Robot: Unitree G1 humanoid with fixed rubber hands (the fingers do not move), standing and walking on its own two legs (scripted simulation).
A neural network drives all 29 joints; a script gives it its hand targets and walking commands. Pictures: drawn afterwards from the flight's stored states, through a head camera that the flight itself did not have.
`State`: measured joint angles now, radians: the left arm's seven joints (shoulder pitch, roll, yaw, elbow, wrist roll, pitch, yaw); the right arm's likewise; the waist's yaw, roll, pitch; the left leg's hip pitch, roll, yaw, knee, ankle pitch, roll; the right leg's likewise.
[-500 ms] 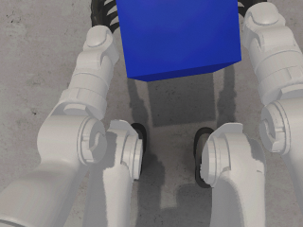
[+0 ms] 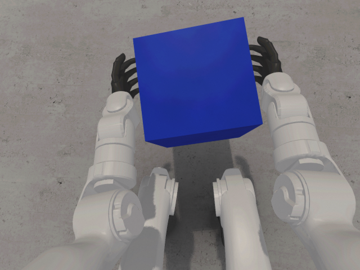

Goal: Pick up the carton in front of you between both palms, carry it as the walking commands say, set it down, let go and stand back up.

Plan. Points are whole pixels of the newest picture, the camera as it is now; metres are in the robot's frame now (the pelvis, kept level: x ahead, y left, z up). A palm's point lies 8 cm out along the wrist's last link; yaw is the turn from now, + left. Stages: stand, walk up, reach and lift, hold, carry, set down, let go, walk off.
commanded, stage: reach and lift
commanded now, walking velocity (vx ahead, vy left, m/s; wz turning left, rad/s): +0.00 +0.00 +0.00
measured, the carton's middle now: (196, 97) +0.49 -0.01 -0.14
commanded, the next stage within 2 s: none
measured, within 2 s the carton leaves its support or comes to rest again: neither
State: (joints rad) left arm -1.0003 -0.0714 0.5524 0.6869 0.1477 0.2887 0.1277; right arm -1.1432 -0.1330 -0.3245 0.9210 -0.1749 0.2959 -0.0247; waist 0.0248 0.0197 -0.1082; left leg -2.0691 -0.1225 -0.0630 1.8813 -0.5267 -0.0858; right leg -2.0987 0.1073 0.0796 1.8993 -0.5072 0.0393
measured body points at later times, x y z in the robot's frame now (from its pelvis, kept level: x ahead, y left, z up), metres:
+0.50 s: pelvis +0.04 +0.00 +0.13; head +0.23 -0.02 +0.54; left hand +0.47 +0.14 +0.08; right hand +0.48 -0.16 +0.07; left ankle +0.12 +0.13 -0.42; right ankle +0.12 -0.12 -0.42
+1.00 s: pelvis +0.09 +0.01 +0.27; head +0.16 +0.00 +0.71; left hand +0.44 +0.15 +0.23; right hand +0.43 -0.16 +0.22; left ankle +0.12 +0.13 -0.42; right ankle +0.12 -0.12 -0.42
